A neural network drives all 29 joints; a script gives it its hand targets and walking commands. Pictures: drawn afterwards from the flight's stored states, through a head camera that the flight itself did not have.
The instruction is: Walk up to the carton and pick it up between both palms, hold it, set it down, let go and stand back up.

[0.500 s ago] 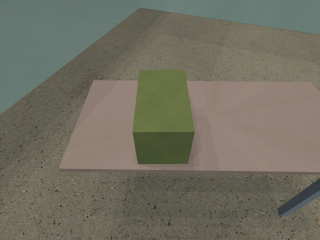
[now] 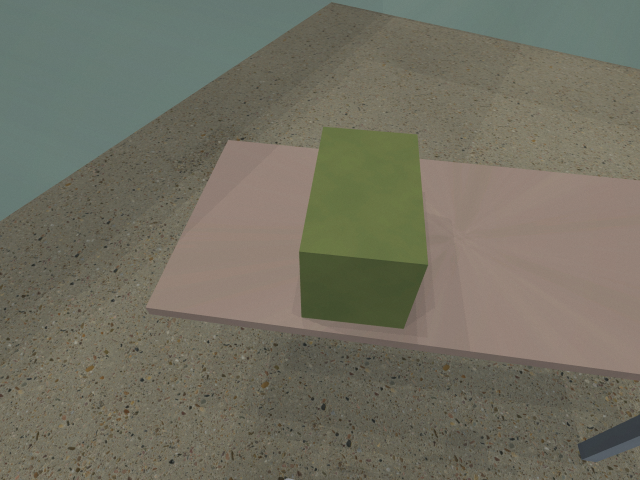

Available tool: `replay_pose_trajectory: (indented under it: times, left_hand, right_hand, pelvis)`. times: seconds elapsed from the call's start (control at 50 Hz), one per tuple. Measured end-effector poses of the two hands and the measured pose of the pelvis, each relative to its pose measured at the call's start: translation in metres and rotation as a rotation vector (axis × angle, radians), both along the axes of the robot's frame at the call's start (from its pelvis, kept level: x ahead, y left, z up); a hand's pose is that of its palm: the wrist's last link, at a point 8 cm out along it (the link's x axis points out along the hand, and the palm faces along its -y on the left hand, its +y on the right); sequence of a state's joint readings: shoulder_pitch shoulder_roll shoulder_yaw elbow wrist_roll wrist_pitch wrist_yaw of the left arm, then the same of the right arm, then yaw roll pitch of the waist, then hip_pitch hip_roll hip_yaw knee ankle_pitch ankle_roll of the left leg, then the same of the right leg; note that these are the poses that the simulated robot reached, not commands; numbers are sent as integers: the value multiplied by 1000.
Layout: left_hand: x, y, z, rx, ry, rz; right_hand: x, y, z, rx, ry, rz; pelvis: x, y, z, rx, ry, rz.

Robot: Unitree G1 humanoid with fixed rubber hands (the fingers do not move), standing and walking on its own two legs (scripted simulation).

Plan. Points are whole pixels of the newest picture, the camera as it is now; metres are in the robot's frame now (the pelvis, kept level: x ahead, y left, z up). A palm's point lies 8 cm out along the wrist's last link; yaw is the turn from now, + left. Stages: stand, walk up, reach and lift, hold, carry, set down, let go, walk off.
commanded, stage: walk up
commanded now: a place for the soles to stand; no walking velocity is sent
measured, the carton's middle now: (361, 222) +0.55 -0.03 -0.04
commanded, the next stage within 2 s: reach and lift in 1.90 s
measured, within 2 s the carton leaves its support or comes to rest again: neither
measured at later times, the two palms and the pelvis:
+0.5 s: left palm out of the picture +0.05 +0.25 -0.12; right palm out of the picture +0.09 -0.26 -0.11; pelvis +0.01 -0.01 +0.01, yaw +4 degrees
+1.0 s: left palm out of the picture +0.03 +0.27 -0.13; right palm out of the picture +0.08 -0.24 -0.11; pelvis +0.03 +0.01 +0.01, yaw +5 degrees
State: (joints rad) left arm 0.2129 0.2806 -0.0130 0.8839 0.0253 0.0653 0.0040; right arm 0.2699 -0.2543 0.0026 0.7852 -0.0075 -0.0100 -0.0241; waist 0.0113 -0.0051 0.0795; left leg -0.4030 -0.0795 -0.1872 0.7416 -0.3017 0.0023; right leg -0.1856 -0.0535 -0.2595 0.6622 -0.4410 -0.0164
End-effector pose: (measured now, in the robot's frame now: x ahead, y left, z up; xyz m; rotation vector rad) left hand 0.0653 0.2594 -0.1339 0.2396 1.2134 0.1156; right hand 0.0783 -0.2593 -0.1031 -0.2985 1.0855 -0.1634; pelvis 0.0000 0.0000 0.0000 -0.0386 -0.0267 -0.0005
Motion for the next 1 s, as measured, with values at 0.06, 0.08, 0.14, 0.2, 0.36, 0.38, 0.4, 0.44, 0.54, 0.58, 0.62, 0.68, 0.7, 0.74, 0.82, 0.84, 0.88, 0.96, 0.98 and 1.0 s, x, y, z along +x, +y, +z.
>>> replay_pose_trajectory:
  times: [0.06, 0.08, 0.14, 0.2, 0.36, 0.38, 0.4, 0.44, 0.54, 0.58, 0.62, 0.68, 0.7, 0.74, 0.82, 0.84, 0.88, 0.96, 0.98, 1.0]
  left_hand:
    - [4, -1, 2, 2, -19, 10]
    - [5, -3, 3, 2, -29, 13]
    - [1, -12, 10, 2, -56, 28]
    - [-8, -19, 15, 2, -46, 40]
    - [-20, -20, 17, 1, -13, 82]
    - [-20, -19, 17, 1, -12, 87]
    - [-20, -18, 16, 2, -10, 91]
    - [-20, -16, 14, 2, -8, 96]
    - [-17, -11, 9, 0, -1, 100]
    - [-16, -9, 8, 0, 1, 100]
    - [-16, -8, 6, -1, 4, 101]
    - [-18, -6, 5, -3, 12, 96]
    - [-19, -5, 4, -3, 17, 95]
    - [-23, -4, 3, -2, 28, 94]
    - [-31, 0, 2, -2, 47, 98]
    - [-33, 1, 1, -2, 55, 100]
    - [-35, 4, 1, -3, 71, 103]
    - [-35, 10, 0, -7, 88, 110]
    - [-35, 11, 0, -6, 90, 111]
    - [-35, 12, 1, -5, 93, 112]
  right_hand:
    - [0, -3, 1, -4, -4, -2]
    - [0, -5, 1, -7, 2, -1]
    - [3, -8, 2, 1, 22, 23]
    - [11, -7, 2, 19, 14, 46]
    - [18, 2, -5, 50, 25, 65]
    - [18, 2, -6, 49, 29, 65]
    - [17, 3, -6, 47, 34, 65]
    - [15, 3, -7, 41, 42, 64]
    - [10, 1, -6, 22, 59, 56]
    - [8, 0, -6, 14, 66, 53]
    - [6, -1, -5, 7, 72, 51]
    - [4, -2, -4, -5, 84, 49]
    - [3, -2, -4, -7, 88, 48]
    - [3, -1, -4, -10, 94, 49]
    - [3, 4, -5, -11, 113, 58]
    - [3, 6, -5, -9, 117, 58]
    - [3, 10, -6, -4, 123, 57]
    - [4, 18, -6, 4, 135, 52]
    - [4, 19, -6, 5, 139, 49]
    - [5, 20, -6, 6, 143, 45]
  pelvis:
    - [-1, -4, 0, 8, 5, 12]
    - [-2, -7, 1, 10, 8, 20]
    - [-2, -13, 5, 6, 14, 39]
    - [1, -16, 9, 8, 10, 50]
    - [4, -16, 11, 8, -6, 65]
    - [4, -16, 10, 7, -8, 66]
    - [4, -16, 10, 6, -9, 68]
    - [5, -15, 9, 5, -10, 71]
    - [6, -12, 8, 2, -12, 76]
    - [6, -11, 7, 2, -12, 77]
    - [6, -10, 7, 1, -10, 79]
    - [7, -9, 7, -2, -5, 79]
    - [7, -8, 7, -4, -3, 79]
    - [8, -7, 7, -6, -1, 79]
    - [13, -2, 7, -10, -1, 85]
    - [14, -1, 7, -9, -2, 85]
    - [18, 2, 7, -5, -2, 87]
    - [24, 7, 8, 2, 5, 85]
    - [25, 8, 8, 3, 8, 83]
    - [26, 8, 9, 4, 11, 81]
